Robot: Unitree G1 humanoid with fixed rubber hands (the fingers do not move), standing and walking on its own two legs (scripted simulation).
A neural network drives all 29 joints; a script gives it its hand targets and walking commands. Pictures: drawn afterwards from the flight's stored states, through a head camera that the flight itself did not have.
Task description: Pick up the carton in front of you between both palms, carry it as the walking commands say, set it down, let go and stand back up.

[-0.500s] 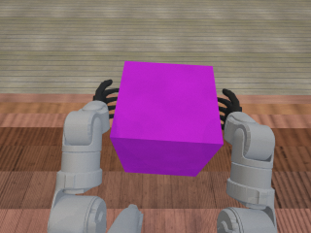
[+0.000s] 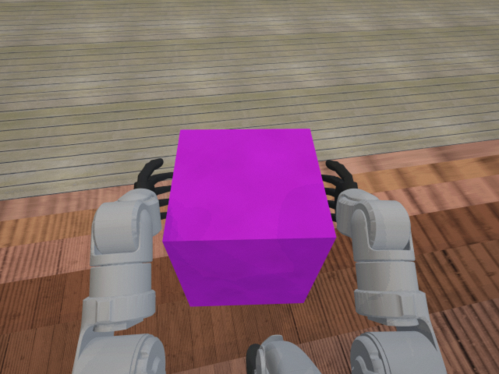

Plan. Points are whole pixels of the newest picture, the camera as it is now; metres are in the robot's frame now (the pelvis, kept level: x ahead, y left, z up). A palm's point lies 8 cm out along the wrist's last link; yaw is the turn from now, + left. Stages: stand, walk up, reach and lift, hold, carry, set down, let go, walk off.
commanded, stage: carry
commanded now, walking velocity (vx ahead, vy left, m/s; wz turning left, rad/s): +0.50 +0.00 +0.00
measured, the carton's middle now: (246, 222) +0.37 -0.03 +0.01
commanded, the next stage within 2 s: none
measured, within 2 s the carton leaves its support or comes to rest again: neither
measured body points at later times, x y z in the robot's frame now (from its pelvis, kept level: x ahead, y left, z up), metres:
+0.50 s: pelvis +0.41 +0.03 -0.21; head +0.41 +0.02 +0.24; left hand +0.78 +0.16 -0.09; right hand +0.75 -0.14 -0.10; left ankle +0.45 +0.08 -0.92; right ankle +0.26 -0.06 -0.72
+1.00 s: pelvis +0.78 +0.01 -0.39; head +0.80 +0.02 +0.06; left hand +1.11 +0.20 -0.32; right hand +1.14 -0.11 -0.32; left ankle +0.82 +0.15 -1.01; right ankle +0.76 -0.04 -1.07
